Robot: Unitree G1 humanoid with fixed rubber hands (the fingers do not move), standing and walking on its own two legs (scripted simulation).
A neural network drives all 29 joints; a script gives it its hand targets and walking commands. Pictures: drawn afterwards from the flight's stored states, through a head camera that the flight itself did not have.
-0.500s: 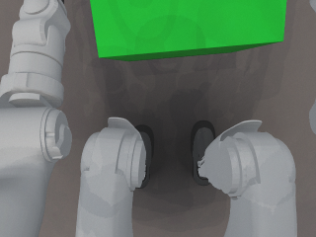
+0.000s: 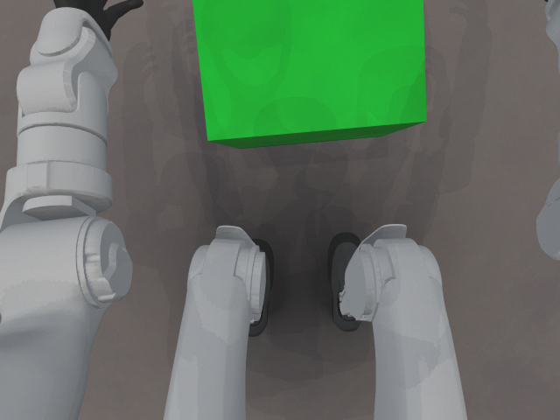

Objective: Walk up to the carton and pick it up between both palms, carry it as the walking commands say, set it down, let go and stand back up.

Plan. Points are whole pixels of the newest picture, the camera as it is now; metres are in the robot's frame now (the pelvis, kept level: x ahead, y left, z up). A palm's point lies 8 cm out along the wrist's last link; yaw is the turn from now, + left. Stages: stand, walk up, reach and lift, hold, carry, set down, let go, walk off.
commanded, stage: set down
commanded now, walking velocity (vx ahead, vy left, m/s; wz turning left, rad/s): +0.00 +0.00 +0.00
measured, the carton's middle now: (305, 51) +0.58 -0.02 -0.32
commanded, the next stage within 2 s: let go in 0.90 s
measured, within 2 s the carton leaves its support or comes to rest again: neither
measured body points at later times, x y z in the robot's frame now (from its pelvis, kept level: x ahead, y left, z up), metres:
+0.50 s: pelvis +0.02 -0.01 +0.14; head +0.35 -0.02 +0.44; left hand +0.57 +0.22 +0.04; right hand +0.59 -0.27 +0.05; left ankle +0.10 +0.10 -0.41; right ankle +0.11 -0.09 -0.41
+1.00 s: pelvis +0.05 +0.00 +0.24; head +0.36 -0.02 +0.57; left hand +0.55 +0.21 +0.13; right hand +0.57 -0.26 +0.13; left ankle +0.10 +0.10 -0.41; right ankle +0.11 -0.09 -0.41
